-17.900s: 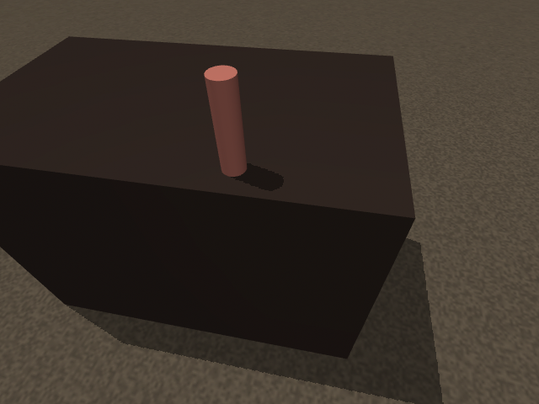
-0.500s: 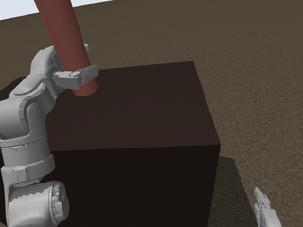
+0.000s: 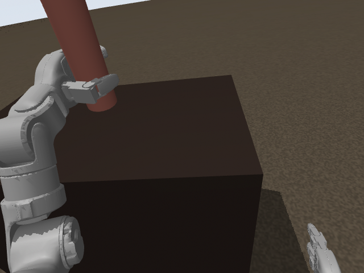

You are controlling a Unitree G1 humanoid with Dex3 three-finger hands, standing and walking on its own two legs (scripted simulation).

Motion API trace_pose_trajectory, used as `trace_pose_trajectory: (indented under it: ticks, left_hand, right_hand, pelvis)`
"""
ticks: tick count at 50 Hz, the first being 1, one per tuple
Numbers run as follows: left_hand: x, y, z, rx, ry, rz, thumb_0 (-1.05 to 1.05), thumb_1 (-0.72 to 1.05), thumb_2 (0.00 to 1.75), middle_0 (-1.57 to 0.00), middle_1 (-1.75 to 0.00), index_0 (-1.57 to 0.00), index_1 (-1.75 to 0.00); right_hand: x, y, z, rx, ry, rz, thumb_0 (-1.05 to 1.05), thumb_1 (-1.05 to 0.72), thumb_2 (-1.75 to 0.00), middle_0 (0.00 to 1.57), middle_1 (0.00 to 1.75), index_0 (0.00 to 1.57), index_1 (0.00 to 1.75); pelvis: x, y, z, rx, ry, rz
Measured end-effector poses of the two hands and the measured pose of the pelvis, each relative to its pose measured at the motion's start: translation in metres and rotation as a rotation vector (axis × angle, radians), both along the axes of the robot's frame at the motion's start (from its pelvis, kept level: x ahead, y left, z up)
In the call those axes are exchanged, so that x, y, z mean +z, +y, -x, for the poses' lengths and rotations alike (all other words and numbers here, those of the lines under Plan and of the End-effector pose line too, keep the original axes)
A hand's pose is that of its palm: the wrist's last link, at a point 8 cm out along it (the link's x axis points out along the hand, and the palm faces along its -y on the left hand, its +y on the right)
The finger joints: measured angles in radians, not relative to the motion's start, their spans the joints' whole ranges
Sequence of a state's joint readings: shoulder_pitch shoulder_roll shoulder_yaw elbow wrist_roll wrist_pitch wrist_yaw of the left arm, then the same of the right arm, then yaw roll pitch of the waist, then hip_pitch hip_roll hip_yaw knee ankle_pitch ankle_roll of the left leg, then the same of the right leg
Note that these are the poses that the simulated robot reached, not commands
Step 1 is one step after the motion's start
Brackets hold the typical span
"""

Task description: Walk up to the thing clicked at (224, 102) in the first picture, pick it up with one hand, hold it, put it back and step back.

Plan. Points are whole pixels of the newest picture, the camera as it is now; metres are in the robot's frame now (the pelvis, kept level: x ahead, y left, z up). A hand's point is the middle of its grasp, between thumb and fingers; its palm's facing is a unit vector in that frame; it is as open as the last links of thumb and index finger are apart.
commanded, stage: hold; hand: left
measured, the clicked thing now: (81, 47) +0.32 +0.16 +0.40
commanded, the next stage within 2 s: crouch in 0.12 s
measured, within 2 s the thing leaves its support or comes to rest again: neither
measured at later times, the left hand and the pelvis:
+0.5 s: hand (102, 93) +0.35 +0.16 +0.31, palm faces +0.06 -1.00 +0.02, open 8.3 cm; pelvis -0.01 +0.00 +0.00, yaw +0 degrees
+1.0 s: hand (112, 110) +0.41 +0.19 +0.24, palm faces +0.12 -0.99 +0.02, open 8.2 cm; pelvis +0.00 +0.00 +0.00, yaw -1 degrees
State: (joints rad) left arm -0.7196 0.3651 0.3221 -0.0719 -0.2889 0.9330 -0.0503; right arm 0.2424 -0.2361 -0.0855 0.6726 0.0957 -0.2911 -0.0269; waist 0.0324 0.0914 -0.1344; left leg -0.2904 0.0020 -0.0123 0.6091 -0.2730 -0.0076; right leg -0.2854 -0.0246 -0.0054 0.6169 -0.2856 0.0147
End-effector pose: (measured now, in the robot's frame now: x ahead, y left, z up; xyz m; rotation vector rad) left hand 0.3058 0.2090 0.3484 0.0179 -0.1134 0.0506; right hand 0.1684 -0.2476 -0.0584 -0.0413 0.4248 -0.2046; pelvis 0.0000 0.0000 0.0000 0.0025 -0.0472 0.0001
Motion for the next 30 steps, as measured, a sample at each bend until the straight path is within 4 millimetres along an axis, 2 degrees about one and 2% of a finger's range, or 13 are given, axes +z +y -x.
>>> trace_pose_trajectory:
  ticks: [11, 17, 21, 25, 30]
  left_hand:
    - [-0.024, 0.005, -0.003, 0.023, 0.057, 0.022, -0.01, -0.29, 1.17, -0.85, -1.22, -0.85, -1.22]
    - [-0.023, 0.008, 0.000, 0.035, 0.014, 0.011, -0.01, -0.28, 1.17, -0.85, -1.22, -0.85, -1.21]
    - [-0.025, 0.008, -0.006, 0.018, 0.035, 0.019, -0.01, -0.28, 1.16, -0.86, -1.21, -0.86, -1.20]
    - [-0.040, 0.008, -0.021, 0.011, 0.102, 0.044, -0.01, -0.28, 1.16, -0.87, -1.19, -0.87, -1.18]
    - [-0.072, 0.011, -0.038, 0.026, 0.169, 0.071, -0.01, -0.28, 1.15, -0.88, -1.18, -0.88, -1.17]
  right_hand:
    - [-0.001, -0.003, 0.009, 0.002, 0.014, -0.007, -0.01, 0.53, -0.06, 0.05, 0.05, 0.05, 0.05]
    - [-0.005, -0.005, 0.014, -0.008, 0.045, 0.013, -0.01, 0.54, -0.06, 0.05, 0.05, 0.05, 0.05]
    - [-0.007, -0.002, 0.013, -0.003, 0.057, 0.022, -0.01, 0.54, -0.06, 0.05, 0.05, 0.05, 0.05]
    - [-0.004, 0.001, 0.012, -0.002, 0.045, 0.029, -0.01, 0.54, -0.05, 0.05, 0.05, 0.05, 0.05]
    - [-0.001, 0.003, 0.018, -0.008, 0.036, 0.039, -0.01, 0.55, -0.05, 0.05, 0.05, 0.06, 0.05]
  pelvis:
    - [0.000, -0.003, 0.002, 0.000, 0.003, -0.004]
    - [-0.001, -0.001, 0.003, 0.001, 0.002, -0.001]
    - [-0.001, 0.000, 0.004, 0.004, 0.002, 0.000]
    - [-0.001, 0.002, 0.006, 0.001, 0.007, -0.001]
    - [0.000, 0.002, 0.008, -0.005, 0.020, -0.002]
